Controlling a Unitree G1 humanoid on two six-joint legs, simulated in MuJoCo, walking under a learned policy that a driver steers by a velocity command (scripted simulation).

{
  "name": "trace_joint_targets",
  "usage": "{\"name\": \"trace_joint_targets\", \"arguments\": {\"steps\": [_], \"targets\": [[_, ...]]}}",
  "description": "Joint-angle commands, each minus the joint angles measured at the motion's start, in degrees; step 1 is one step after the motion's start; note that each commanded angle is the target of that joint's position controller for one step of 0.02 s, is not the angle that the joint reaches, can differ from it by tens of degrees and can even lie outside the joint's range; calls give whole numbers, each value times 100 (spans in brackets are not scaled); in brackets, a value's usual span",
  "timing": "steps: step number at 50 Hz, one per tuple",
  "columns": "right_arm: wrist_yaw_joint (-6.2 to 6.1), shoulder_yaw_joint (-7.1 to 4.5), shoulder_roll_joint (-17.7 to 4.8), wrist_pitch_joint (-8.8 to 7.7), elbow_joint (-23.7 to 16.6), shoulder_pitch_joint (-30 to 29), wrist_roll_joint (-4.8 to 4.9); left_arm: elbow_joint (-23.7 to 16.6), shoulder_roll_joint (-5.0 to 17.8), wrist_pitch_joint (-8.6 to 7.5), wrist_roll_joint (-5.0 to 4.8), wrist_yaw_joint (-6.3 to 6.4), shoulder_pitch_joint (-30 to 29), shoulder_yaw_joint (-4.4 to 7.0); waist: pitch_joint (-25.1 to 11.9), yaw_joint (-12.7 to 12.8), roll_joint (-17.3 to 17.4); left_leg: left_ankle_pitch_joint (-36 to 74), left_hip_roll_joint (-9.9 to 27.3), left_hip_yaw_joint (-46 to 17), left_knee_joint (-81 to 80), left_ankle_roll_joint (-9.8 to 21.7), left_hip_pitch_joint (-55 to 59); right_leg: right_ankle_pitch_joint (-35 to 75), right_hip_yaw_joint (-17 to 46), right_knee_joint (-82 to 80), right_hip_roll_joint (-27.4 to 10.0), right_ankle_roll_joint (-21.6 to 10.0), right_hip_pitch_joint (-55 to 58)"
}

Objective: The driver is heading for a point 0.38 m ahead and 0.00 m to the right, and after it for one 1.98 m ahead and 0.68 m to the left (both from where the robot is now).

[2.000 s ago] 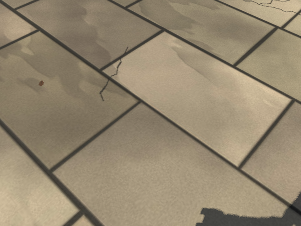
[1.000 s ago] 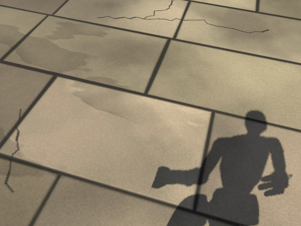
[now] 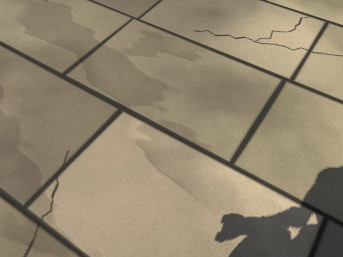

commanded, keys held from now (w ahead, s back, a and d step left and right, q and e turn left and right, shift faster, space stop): w+q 0.20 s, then w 0.06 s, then w+q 0.24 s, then q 0.44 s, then no key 0.06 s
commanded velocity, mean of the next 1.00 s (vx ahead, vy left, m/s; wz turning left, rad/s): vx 0.35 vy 0.00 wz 0.55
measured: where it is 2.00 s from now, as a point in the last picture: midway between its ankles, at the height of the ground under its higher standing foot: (163, 195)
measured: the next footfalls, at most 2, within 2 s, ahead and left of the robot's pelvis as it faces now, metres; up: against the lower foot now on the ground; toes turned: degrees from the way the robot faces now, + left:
right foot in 0.36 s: +0.39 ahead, -0.14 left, +0.00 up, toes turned +15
left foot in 0.82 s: +0.51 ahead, +0.16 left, +0.00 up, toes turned +29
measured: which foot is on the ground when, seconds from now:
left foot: down 0.00-0.36, up 0.38-0.80, down 0.82-1.00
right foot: up 0.00-0.34, down 0.36-0.84, up 0.86-1.00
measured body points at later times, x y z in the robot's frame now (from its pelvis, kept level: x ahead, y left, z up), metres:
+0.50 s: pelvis +0.28 -0.05 +0.01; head +0.30 -0.06 +0.46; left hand +0.35 +0.25 -0.08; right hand +0.44 -0.30 -0.11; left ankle +0.17 +0.06 -0.64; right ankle +0.35 -0.15 -0.73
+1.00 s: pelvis +0.43 +0.03 +0.00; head +0.47 +0.08 +0.45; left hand +0.41 +0.35 -0.11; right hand +0.73 -0.11 -0.07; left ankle +0.47 +0.15 -0.73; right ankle +0.49 -0.12 -0.65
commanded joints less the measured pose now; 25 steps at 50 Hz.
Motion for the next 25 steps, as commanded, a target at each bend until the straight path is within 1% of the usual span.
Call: {"name": "trace_joint_targets", "arguments": {"steps": [1, 3, 4, 6, 8, 10, 11, 13, 14, 15, 16, 17, 18, 19, 20, 21, 22, 23, 24, 25], "targets": [[-65, -179, -637, -120, -417, 111, -91, -576, 828, -114, 116, 13, -48, 212, -706, 65, 1, 1065, 1641, -2531, -1683, 1255, 1654, 420, 445, -371, -459, 81, -1557], [-106, -189, -686, -150, -324, 116, -36, -560, 685, 6, 183, 33, 2, 180, -587, 144, 47, 1522, 1533, -2155, -1794, 1266, 1090, 568, 281, -866, -480, 292, -1387], [-142, -208, -761, -151, -271, 184, -28, -618, 597, 43, 204, 49, -151, 149, -505, 110, 63, 1612, 1438, -1969, -1824, 1237, 856, 782, 211, -1193, -448, 386, -1368], [-213, -239, -874, -119, -170, 321, -7, -759, 448, 64, 209, 56, -654, 82, -375, -58, 169, 1409, 1188, -1670, -1809, 1054, 595, 1595, 144, -2088, -341, 487, -1308], [-256, -245, -899, -69, -83, 476, 30, -853, 351, 39, 183, 25, -1137, 36, -363, -270, 306, 903, 977, -1524, -1703, 817, 459, 2431, 109, -3049, -131, 494, -970], [-270, -260, -954, -32, 19, 696, 45, -941, 380, 3, 111, -21, -1497, 39, -390, -440, 391, 467, 1008, -1698, -1623, 699, 488, 2848, 108, -3583, 60, 489, -678], [-270, -253, -938, -25, 73, 772, 55, -955, 431, -19, 75, -47, -1560, 54, -407, -467, 451, 312, 1095, -1800, -1533, 679, 659, 2890, 160, -3752, 66, 463, -661], [-274, -216, -816, -12, 173, 919, 68, -969, 561, -71, 61, -102, -1621, 100, -432, -499, 526, 109, 1291, -2076, -1229, 629, 1116, 2744, 264, -4053, 32, 344, -672], [-277, -213, -801, -1, 206, 964, 64, -990, 629, -98, 63, -117, -1637, 139, -416, -475, 575, 117, 1370, -2278, -1069, 595, 1271, 2482, 298, -4147, 52, 262, -604], [-277, -219, -810, 15, 223, 947, 54, -992, 685, -123, 55, -120, -1554, 180, -403, -388, 663, 198, 1414, -2443, -914, 552, 1374, 2151, 289, -4217, 78, 167, -461], [-274, -215, -784, 35, 219, 871, 46, -937, 722, -150, 46, -108, -1285, 225, -439, -199, 745, 340, 1366, -2515, -702, 478, 1385, 1962, 214, -4403, 119, 45, -93], [-265, -163, -633, 35, 197, 837, 28, -830, 847, -178, 74, -74, -799, 308, -688, 63, 720, 627, 1133, -2400, -221, 324, 1281, 1926, 183, -4591, 69, -128, 676], [-241, -42, -320, 10, 105, 799, -26, -764, 1124, -205, 162, -22, 1, 400, -1383, 439, 288, 218, 827, -2024, 1161, 102, 738, 1749, 918, -4495, -738, -499, 2006], [-245, 68, -1, -39, 5, 1551, 114, -555, 1643, -124, 207, -13, 682, 546, -2204, 282, -1342, -1851, -9, -1148, 3105, -378, -1235, 687, 3283, -4783, -2056, -1479, 4024], [-281, -2, -482, -47, 31, 1514, 186, -487, 1251, -74, 51, -65, 793, 488, -2029, 384, -1410, -2387, 325, -1161, 4052, -477, -2182, -913, 4413, -5310, -2351, -1537, 3993], [-297, -117, -875, -15, 4, 937, 169, -558, 863, -45, 43, -47, 536, 378, -1262, 521, -804, -1871, 556, -1182, 4369, -504, -2407, -1067, 3674, -5454, -2093, -1250, 3337], [-310, -128, -861, 22, -78, 582, 93, -605, 714, -4, 102, -32, 208, 312, -821, 438, -465, -1459, 746, -967, 4336, -529, -2280, -360, 2869, -5508, -1847, -1057, 2674], [-290, -135, -779, 30, -149, 383, 25, -572, 570, 16, 128, -25, 5, 260, -468, 340, -398, -1159, 893, -953, 4092, -546, -2168, 306, 2291, -5643, -1617, -1014, 2115], [-256, -147, -673, 50, -168, 397, 38, -538, 475, 6, 161, -6, -101, 223, -364, 194, -557, -952, 1052, -931, 3898, -537, -1908, 748, 1807, -5774, -1423, -928, 1766], [-231, -137, -562, 81, -153, 478, 77, -504, 441, -9, 154, 2, -154, 220, -323, 124, -686, -842, 1122, -846, 3761, -542, -1712, 1006, 1433, -5914, -1288, -891, 1555]]}}
Keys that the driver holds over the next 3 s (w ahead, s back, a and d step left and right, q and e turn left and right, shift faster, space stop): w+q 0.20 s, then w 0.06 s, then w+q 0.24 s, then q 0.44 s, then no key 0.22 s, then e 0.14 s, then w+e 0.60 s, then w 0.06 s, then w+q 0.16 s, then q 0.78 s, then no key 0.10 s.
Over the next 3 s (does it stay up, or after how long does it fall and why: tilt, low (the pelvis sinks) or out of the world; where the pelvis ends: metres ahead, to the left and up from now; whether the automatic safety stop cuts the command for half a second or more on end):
stays up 1.07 0.09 0.01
